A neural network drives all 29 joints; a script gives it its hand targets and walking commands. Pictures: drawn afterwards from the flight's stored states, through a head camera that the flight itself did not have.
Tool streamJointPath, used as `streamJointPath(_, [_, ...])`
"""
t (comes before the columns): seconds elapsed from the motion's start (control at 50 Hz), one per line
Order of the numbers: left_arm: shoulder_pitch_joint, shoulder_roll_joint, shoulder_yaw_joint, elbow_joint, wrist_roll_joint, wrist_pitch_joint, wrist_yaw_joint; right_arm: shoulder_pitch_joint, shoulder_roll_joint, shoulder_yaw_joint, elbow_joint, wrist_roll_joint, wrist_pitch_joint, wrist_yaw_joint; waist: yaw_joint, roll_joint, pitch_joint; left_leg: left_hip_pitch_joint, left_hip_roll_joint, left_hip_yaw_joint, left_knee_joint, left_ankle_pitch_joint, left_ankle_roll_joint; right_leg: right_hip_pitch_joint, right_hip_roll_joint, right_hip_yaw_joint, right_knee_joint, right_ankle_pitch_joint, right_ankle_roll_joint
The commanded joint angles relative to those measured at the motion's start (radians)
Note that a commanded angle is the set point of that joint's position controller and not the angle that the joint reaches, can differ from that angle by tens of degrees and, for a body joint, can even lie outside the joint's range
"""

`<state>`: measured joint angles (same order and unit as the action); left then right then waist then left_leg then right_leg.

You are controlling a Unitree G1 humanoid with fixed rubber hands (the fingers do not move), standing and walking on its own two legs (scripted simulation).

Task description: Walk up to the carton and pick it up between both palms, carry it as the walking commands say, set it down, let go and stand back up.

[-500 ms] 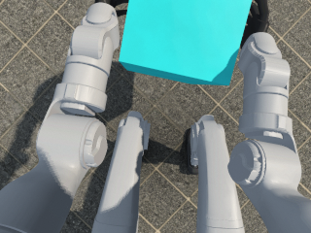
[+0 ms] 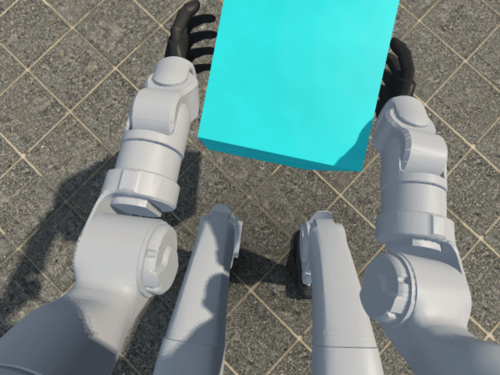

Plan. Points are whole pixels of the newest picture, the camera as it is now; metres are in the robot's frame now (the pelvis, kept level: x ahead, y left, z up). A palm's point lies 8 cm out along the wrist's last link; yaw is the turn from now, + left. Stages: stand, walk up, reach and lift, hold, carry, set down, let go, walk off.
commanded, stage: reach and lift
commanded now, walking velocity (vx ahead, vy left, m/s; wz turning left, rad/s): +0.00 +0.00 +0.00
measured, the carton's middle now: (280, 92) +0.51 -0.01 -0.12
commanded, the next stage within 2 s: none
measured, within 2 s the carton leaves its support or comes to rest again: neither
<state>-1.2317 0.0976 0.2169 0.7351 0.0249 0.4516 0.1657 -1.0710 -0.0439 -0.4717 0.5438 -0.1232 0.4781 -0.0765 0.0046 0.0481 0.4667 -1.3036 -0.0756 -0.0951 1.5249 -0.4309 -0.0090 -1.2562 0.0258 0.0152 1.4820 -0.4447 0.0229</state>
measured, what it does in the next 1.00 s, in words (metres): rises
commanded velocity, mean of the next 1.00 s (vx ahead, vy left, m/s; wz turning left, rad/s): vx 0.00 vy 0.00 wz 0.00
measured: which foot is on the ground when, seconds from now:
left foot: down 0.00-1.00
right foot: down 0.00-1.00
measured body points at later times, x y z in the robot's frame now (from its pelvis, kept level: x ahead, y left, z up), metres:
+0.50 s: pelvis +0.08 +0.00 +0.09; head +0.22 +0.00 +0.52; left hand +0.51 +0.12 +0.07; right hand +0.47 -0.17 +0.05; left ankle +0.15 +0.10 -0.55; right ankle +0.14 -0.15 -0.55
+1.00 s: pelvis +0.11 -0.01 +0.15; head +0.18 -0.01 +0.59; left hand +0.49 +0.11 +0.14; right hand +0.45 -0.18 +0.12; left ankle +0.15 +0.10 -0.55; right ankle +0.14 -0.15 -0.55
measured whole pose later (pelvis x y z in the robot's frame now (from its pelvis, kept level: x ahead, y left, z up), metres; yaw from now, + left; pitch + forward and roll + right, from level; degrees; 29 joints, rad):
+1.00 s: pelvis +0.11 -0.01 +0.15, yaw +0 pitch +15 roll -2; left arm -0.61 -0.12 0.31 0.71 0.26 0.40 0.05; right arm -0.44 0.17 -0.47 0.54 -0.26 0.42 -0.04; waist -0.01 0.03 -0.13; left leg -0.76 -0.03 -0.10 0.83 -0.33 0.00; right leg -0.72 0.03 0.03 0.78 -0.32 0.02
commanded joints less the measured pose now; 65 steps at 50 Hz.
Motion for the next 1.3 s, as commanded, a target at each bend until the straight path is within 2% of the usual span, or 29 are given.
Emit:
streamJointPath(0.0, [-0.477, -1.3, -0.455, -0.137, -0.106, -0.021, -0.354, -0.758, 1.09, 0.646, -0.129, 0.172, -0.033, 0.256, -0.163, 0.0, -2.108, 0.617, -0.088, 0.056, -0.292, 0.1, -0.015, 0.51, 0.126, -0.033, -0.26, 0.141, -0.008])
streamJointPath(0.1, [-0.398, -1.341, -0.393, -0.026, -0.051, -0.03, -0.372, -0.66, 1.144, 0.57, -0.01, 0.109, -0.039, 0.274, -0.158, 0.007, -1.81, 0.534, -0.08, 0.044, -0.366, 0.014, -0.009, 0.435, 0.121, -0.027, -0.316, 0.062, -0.018])
streamJointPath(0.16, [-0.322, -1.354, -0.314, 0.078, 0.019, -0.038, -0.384, -0.555, 1.175, 0.493, 0.104, 0.043, -0.043, 0.29, -0.15, 0.018, -1.534, 0.45, -0.071, 0.04, -0.415, -0.051, -0.005, 0.363, 0.111, -0.019, -0.365, 0.0, -0.025])
streamJointPath(0.2, [-0.247, -1.354, -0.245, 0.124, 0.069, -0.045, -0.387, -0.479, 1.186, 0.433, 0.148, 0.007, -0.044, 0.295, -0.14, 0.016, -1.367, 0.422, -0.068, 0.04, -0.449, -0.045, 0.002, 0.351, 0.106, -0.011, -0.403, -0.005, -0.027])
streamJointPath(0.26, [-0.11, -1.329, -0.128, 0.192, 0.134, -0.043, -0.392, -0.339, 1.18, 0.33, 0.206, -0.055, -0.032, 0.293, -0.142, 0.001, -1.17, 0.405, -0.067, 0.048, -0.506, -0.02, 0.013, 0.394, 0.098, -0.001, -0.47, 0.017, -0.027])
streamJointPath(0.3, [-0.063, -1.312, -0.104, 0.199, 0.153, -0.034, -0.4, -0.272, 1.161, 0.305, 0.216, -0.087, -0.02, 0.297, -0.153, 0.001, -1.12, 0.441, -0.065, 0.05, -0.548, -0.019, 0.011, 0.439, 0.1, 0.002, -0.515, 0.027, -0.03])
streamJointPath(0.36, [-0.023, -1.304, -0.135, 0.156, 0.151, -0.043, -0.406, -0.211, 1.16, 0.325, 0.187, -0.092, -0.029, 0.302, -0.158, -0.006, -1.142, 0.525, -0.063, 0.051, -0.582, 0.07, 0.003, 0.513, 0.105, 0.008, -0.558, 0.117, -0.029])
streamJointPath(0.38, [-0.002, -1.309, -0.149, 0.139, 0.148, -0.054, -0.404, -0.198, 1.171, 0.345, 0.163, -0.083, -0.038, 0.302, -0.15, -0.009, -1.165, 0.553, -0.062, 0.048, -0.589, 0.125, 0.004, 0.54, 0.106, 0.012, -0.564, 0.171, -0.028])
streamJointPath(0.48, [0.083, -1.332, -0.322, 0.002, 0.082, -0.113, -0.39, -0.108, 1.208, 0.522, 0.028, -0.003, -0.089, 0.306, -0.139, -0.013, -1.359, 0.702, -0.064, 0.024, -0.616, 0.424, -0.004, 0.693, 0.111, 0.035, -0.586, 0.482, -0.023])
streamJointPath(0.56, [0.133, -1.324, -0.41, -0.066, 0.05, -0.138, -0.381, -0.055, 1.217, 0.623, -0.029, 0.041, -0.117, 0.299, -0.129, -0.031, -1.393, 0.755, -0.068, 0.007, -0.666, 0.497, -0.005, 0.77, 0.109, 0.045, -0.626, 0.568, -0.021])
streamJointPath(0.6, [0.154, -1.329, -0.441, -0.087, 0.037, -0.14, -0.378, -0.038, 1.217, 0.658, -0.052, 0.057, -0.122, 0.294, -0.129, -0.037, -1.387, 0.779, -0.068, 0.002, -0.688, 0.501, -0.005, 0.795, 0.107, 0.046, -0.649, 0.571, -0.019])
streamJointPath(0.7, [0.238, -1.324, -0.429, -0.053, 0.052, -0.124, -0.386, 0.0, 1.221, 0.684, -0.055, 0.064, -0.11, 0.287, -0.113, -0.058, -1.294, 0.795, -0.066, 0.003, -0.745, 0.462, 0.002, 0.843, 0.099, 0.049, -0.714, 0.534, -0.014])
streamJointPath(0.74, [0.249, -1.313, -0.404, -0.028, 0.067, -0.114, -0.392, 0.021, 1.216, 0.66, -0.027, 0.048, -0.099, 0.285, -0.118, -0.057, -1.233, 0.793, -0.061, 0.004, -0.772, 0.428, 0.007, 0.846, 0.095, 0.05, -0.74, 0.504, -0.012])
streamJointPath(0.84, [0.293, -1.304, -0.347, 0.026, 0.1, -0.083, -0.408, 0.034, 1.22, 0.627, -0.005, 0.026, -0.07, 0.285, -0.103, -0.062, -1.131, 0.819, -0.053, 0.015, -0.828, 0.371, 0.015, 0.891, 0.084, 0.052, -0.802, 0.449, -0.007])
streamJointPath(0.98, [0.262, -1.309, -0.331, 0.014, 0.1, -0.059, -0.424, 0.008, 1.23, 0.619, -0.019, 0.022, -0.04, 0.286, -0.09, -0.061, -1.058, 0.896, -0.042, 0.021, -0.893, 0.332, 0.02, 0.965, 0.069, 0.059, -0.868, 0.407, -0.007])
streamJointPath(1.0, [0.254, -1.319, -0.339, 0.012, 0.094, -0.056, -0.425, 0.004, 1.23, 0.614, -0.021, 0.024, -0.036, 0.286, -0.103, -0.06, -1.049, 0.911, -0.038, 0.017, -0.902, 0.324, 0.021, 0.968, 0.069, 0.057, -0.875, 0.399, -0.008])
streamJointPath(1.02, [0.248, -1.324, -0.344, 0.004, 0.089, -0.053, -0.426, -0.006, 1.232, 0.625, -0.034, 0.03, -0.033, 0.287, -0.096, -0.054, -1.057, 0.923, -0.04, 0.019, -0.908, 0.327, 0.02, 0.981, 0.067, 0.058, -0.881, 0.401, -0.009])
streamJointPath(1.12, [0.23, -1.355, -0.378, -0.026, 0.054, -0.026, -0.433, -0.016, 1.231, 0.636, -0.056, 0.048, -0.001, 0.289, -0.113, -0.053, -1.06, 0.985, -0.032, 0.012, -0.944, 0.332, 0.018, 1.034, 0.065, 0.049, -0.91, 0.413, -0.01])
streamJointPath(1.28, [0.225, -1.374, -0.373, -0.021, 0.037, 0.042, -0.445, -0.021, 1.22, 0.619, -0.059, 0.056, 0.069, 0.293, -0.115, -0.041, -0.979, 1.031, -0.016, 0.01, -1.0, 0.282, 0.014, 1.078, 0.057, 0.05, -0.961, 0.366, -0.017])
